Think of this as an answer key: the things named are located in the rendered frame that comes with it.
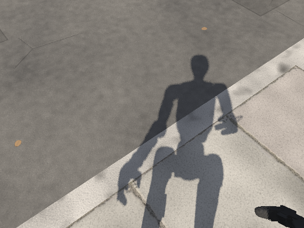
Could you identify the robot right hand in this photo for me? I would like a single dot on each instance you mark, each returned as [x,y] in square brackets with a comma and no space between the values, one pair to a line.
[282,214]

